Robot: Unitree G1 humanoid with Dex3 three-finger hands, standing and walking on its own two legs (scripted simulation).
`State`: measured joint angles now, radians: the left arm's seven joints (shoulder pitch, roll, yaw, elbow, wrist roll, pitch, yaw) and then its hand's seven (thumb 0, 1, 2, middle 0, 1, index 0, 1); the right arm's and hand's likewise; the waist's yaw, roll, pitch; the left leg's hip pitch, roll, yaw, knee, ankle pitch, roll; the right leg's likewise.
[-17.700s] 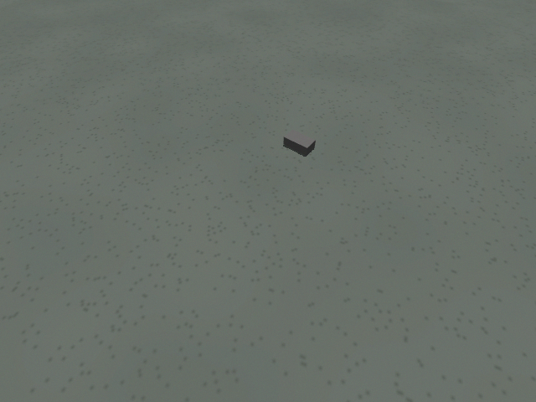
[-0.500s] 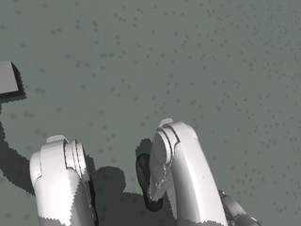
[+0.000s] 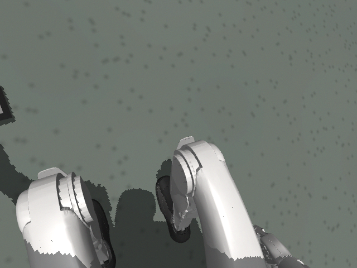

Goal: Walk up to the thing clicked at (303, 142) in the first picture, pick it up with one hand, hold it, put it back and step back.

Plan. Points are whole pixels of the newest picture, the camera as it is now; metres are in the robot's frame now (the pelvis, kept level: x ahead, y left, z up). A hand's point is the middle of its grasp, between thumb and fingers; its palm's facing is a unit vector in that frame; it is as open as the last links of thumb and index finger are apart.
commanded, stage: approach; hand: left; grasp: from above
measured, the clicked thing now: out of the picture +0.48 +0.40 -0.29
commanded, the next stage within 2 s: close in in 0.20 s
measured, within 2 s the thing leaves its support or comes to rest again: neither
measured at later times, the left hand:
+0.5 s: hand out of the picture +0.43 +0.42 -0.17, palm faces -0.50 -0.13 -0.86, open 14.2 cm
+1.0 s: hand out of the picture +0.46 +0.39 -0.23, palm faces -0.41 -0.12 -0.91, open 14.5 cm
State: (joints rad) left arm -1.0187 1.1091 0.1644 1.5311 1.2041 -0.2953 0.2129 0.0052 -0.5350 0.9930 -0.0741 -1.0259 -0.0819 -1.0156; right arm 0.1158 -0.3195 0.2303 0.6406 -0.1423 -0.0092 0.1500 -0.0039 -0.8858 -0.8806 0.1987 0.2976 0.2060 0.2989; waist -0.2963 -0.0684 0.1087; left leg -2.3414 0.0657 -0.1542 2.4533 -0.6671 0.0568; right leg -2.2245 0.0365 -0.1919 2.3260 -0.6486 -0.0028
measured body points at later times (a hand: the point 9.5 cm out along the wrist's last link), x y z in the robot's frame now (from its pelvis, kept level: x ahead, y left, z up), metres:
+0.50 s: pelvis +0.00 +0.01 +0.00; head +0.25 +0.12 +0.35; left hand +0.46 +0.42 -0.12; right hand +0.10 -0.25 -0.08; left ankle +0.08 +0.12 -0.29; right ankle +0.11 -0.10 -0.29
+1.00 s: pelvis +0.00 +0.01 -0.02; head +0.27 +0.14 +0.31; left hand +0.48 +0.40 -0.18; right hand +0.06 -0.26 -0.07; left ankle +0.08 +0.12 -0.29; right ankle +0.11 -0.10 -0.29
